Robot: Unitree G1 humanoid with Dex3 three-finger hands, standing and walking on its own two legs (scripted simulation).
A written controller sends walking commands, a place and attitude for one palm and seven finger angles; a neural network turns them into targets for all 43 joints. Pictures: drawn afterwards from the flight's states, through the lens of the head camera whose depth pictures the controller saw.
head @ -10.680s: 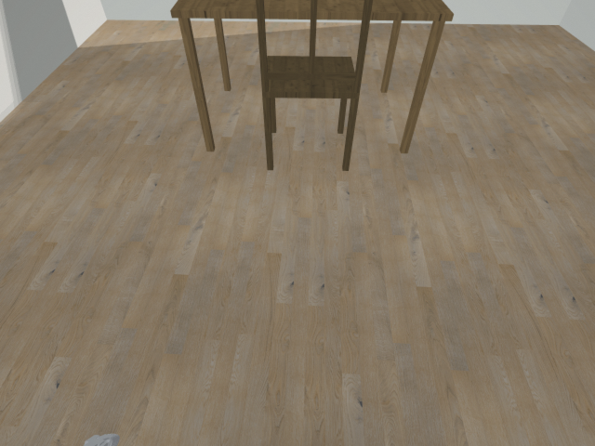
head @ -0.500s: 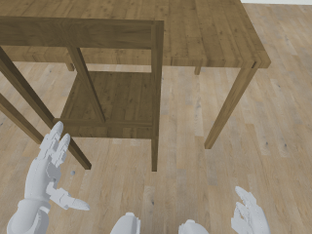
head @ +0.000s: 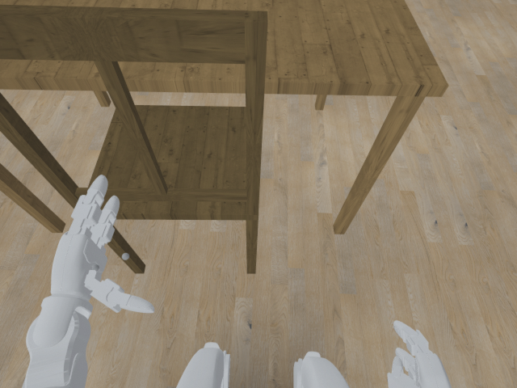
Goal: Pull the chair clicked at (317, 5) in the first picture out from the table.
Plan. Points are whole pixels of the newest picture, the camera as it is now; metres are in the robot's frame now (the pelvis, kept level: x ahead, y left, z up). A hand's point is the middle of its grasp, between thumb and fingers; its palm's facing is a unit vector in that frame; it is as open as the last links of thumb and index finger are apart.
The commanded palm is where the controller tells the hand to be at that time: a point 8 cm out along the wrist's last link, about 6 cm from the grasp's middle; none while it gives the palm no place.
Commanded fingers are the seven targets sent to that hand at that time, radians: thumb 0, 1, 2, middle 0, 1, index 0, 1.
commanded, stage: aim the fingers beside a spindle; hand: left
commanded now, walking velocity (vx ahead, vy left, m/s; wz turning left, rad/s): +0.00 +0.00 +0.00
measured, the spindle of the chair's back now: (140, 140) +0.52 +0.24 +0.03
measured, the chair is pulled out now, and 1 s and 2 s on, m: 0.00 0.00 0.00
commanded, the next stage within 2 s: push the fingers through the gap in 1.38 s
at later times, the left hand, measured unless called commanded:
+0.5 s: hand (136, 228) +0.35 +0.21 +0.02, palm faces +0.03 -1.00 -0.03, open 17.0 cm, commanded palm +0.33 +0.26 +0.02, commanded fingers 0.00 -0.50 0.30 -0.06 -0.08 -0.06 -0.08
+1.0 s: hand (141, 219) +0.37 +0.21 +0.00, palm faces +0.06 -1.00 -0.05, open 17.0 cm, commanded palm +0.34 +0.26 +0.01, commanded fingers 0.00 -0.50 0.30 -0.06 -0.08 -0.06 -0.08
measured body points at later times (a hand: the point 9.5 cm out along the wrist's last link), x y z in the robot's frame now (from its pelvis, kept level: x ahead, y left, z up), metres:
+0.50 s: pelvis +0.00 +0.00 -0.01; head +0.10 +0.01 +0.42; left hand +0.34 +0.26 +0.02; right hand +0.14 -0.25 -0.12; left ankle +0.03 +0.11 -0.64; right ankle +0.01 -0.12 -0.64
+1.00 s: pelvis +0.00 +0.00 -0.02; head +0.11 +0.01 +0.41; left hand +0.36 +0.26 +0.01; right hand +0.11 -0.26 -0.13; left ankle +0.03 +0.11 -0.64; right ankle +0.01 -0.12 -0.64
